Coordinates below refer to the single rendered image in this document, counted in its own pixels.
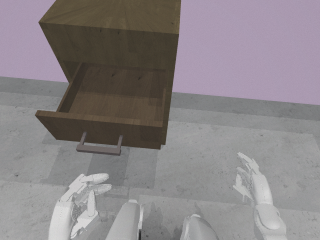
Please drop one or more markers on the robot right hand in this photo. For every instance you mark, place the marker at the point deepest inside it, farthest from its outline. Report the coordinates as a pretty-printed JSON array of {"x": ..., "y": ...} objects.
[{"x": 256, "y": 190}]

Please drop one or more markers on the robot thigh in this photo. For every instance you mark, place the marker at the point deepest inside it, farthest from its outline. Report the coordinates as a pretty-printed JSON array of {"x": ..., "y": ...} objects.
[
  {"x": 127, "y": 223},
  {"x": 197, "y": 228}
]

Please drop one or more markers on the right robot thigh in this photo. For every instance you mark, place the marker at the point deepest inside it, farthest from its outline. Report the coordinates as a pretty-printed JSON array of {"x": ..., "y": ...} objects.
[{"x": 197, "y": 228}]

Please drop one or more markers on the cabinet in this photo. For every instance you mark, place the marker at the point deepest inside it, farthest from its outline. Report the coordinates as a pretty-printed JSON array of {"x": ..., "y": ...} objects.
[{"x": 133, "y": 33}]

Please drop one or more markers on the drawer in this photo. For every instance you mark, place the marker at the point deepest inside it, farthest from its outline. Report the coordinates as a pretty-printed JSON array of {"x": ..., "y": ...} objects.
[{"x": 107, "y": 101}]

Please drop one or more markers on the left robot thigh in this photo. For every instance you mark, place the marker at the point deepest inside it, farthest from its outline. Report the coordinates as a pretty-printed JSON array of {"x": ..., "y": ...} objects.
[{"x": 127, "y": 223}]

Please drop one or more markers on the right robot forearm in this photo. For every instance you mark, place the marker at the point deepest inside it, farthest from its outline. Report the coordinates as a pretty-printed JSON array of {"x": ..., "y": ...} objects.
[{"x": 268, "y": 225}]

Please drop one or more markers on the robot left hand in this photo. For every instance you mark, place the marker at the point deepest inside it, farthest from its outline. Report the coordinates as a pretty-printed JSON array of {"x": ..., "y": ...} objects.
[{"x": 67, "y": 210}]

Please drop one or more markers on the handle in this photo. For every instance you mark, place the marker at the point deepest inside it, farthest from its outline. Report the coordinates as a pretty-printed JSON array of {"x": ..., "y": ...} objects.
[{"x": 99, "y": 149}]

